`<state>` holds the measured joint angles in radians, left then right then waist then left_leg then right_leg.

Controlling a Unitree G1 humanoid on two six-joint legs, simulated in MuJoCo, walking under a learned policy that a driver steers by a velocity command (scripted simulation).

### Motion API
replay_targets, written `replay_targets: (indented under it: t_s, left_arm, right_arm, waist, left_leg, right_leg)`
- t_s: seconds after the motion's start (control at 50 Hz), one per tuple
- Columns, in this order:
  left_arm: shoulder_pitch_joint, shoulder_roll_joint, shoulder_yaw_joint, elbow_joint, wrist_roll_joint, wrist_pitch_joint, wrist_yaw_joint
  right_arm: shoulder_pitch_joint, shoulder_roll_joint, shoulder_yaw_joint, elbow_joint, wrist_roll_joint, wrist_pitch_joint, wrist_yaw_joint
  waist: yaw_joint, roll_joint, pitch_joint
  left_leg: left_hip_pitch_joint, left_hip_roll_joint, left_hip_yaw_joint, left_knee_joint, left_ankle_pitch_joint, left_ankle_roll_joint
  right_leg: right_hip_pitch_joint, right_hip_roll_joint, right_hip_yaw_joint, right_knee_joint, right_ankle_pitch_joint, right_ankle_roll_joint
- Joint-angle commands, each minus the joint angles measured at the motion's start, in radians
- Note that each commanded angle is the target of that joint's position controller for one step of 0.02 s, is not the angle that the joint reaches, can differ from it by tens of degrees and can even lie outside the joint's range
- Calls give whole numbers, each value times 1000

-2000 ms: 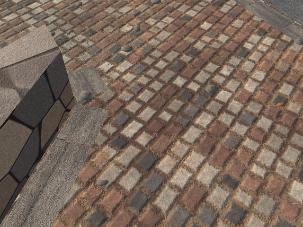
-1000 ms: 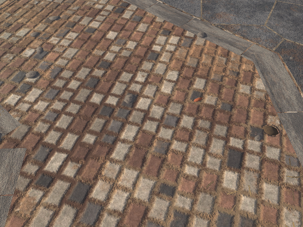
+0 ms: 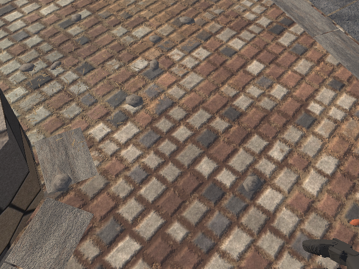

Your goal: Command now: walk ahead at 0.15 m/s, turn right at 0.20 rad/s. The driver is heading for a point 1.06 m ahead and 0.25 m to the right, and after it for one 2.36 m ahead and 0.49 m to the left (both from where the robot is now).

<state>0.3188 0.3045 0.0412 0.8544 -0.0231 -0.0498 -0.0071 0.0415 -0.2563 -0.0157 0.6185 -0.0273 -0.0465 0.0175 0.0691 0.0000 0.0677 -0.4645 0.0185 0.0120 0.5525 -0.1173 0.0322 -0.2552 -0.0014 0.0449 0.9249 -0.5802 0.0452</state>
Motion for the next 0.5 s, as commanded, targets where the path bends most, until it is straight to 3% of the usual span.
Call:
replay_targets:
  t_s: [0.02,0.04,0.06,0.12,0.2,0.26,0.32,0.34,0.36,0.38,0.4,0.42,0.44,0.46,0.5]
  left_arm:
    - [33,116,28,-55,-8,33,22]
    - [34,110,33,-54,2,59,36]
    - [56,99,34,-53,6,79,45]
    - [50,83,42,-77,11,102,57]
    - [-59,63,36,-139,16,107,39]
    - [-86,79,42,-167,14,111,20]
    - [-48,81,51,-168,15,112,2]
    - [-22,99,61,-160,21,110,3]
    - [-3,165,81,-164,23,107,13]
    - [-27,285,103,-202,25,104,31]
    - [-4,257,93,-213,59,80,21]
    - [-41,234,84,-212,61,57,17]
    - [-100,212,83,-220,40,46,19]
    - [-140,176,72,-229,19,45,24]
    - [-149,150,58,-239,16,51,36]
  right_arm:
    - [143,-136,-47,-2,20,9,-1]
    - [82,-119,-42,-2,13,6,-1]
    - [42,-134,-50,4,0,4,-2]
    - [8,-138,-60,21,-6,0,-21]
    - [16,-159,-72,54,6,16,-48]
    - [25,-182,-82,73,18,33,-48]
    - [4,-197,-89,88,45,47,-47]
    - [34,-176,-87,105,50,52,-47]
    - [88,-134,-79,123,39,56,-44]
    - [62,-97,-66,72,-3,58,-42]
    - [-42,-138,-79,52,2,56,-51]
    - [-35,-148,-86,56,24,59,-53]
    - [-1,-150,-92,77,29,62,-58]
    - [13,-163,-98,92,20,63,-66]
    - [28,-155,-101,98,17,58,-67]
  waist:
    - [-91,94,-243]
    - [-58,104,-196]
    - [-33,134,-171]
    - [-22,144,-152]
    - [-57,125,-145]
    - [-66,119,-143]
    - [-27,110,-142]
    - [-23,77,-140]
    - [-38,-84,-115]
    - [-66,-366,-73]
    - [11,-249,-118]
    - [-21,-183,-117]
    - [-53,-132,-112]
    - [-65,-114,-118]
    - [-79,-122,-152]
  left_leg:
    - [452,305,-278,-165,429,211]
    - [328,276,-219,-215,334,195]
    - [224,259,-172,-257,290,195]
    - [159,264,-90,-301,201,214]
    - [197,288,-46,-316,73,214]
    - [238,316,-35,-294,64,208]
    - [252,304,9,-199,64,148]
    - [225,267,46,-125,-1,96]
    - [130,180,134,66,-135,5]
    - [-159,4,179,340,-498,-109]
    - [-191,-27,-4,535,-569,-103]
    - [-205,-10,-52,594,-488,-85]
    - [-213,5,-68,588,-397,-77]
    - [-220,12,-77,573,-341,-80]
    - [-163,-8,-74,596,-268,-96]
  right_leg:
    - [-328,-60,43,237,-39,26]
    - [-263,-80,38,198,22,39]
    - [-191,-71,11,196,82,53]
    - [-158,-72,-17,148,156,54]
    - [-147,-96,-35,-12,234,23]
    - [-116,-86,-65,-99,223,-3]
    - [-15,-51,-113,-304,306,-52]
    - [48,-26,-107,-393,372,-81]
    - [117,-106,47,-529,582,-135]
    - [186,-351,425,-593,813,-313]
    - [131,-381,471,-623,785,-406]
    - [127,-335,384,-621,746,-370]
    - [134,-281,318,-606,703,-312]
    - [146,-257,289,-596,703,-274]
    - [139,-223,253,-581,802,-266]
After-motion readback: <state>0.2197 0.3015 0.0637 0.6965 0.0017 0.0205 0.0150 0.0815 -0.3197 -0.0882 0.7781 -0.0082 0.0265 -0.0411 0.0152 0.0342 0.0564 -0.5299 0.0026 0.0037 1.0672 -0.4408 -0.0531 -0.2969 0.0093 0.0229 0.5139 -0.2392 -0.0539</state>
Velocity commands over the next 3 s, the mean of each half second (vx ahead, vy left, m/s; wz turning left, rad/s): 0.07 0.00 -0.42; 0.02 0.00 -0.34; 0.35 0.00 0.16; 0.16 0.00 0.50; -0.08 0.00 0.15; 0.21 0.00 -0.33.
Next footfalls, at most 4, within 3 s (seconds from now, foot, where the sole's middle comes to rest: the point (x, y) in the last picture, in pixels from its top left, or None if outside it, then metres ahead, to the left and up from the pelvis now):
0.36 right None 0.08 -0.13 -0.76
0.84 left None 0.16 0.08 -0.76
1.18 right None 0.06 -0.15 -0.76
1.60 left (206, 261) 0.46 -0.05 -0.76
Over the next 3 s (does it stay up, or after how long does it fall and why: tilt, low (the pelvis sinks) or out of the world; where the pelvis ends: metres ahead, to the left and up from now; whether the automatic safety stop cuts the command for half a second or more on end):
stays up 0.37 -0.14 0.02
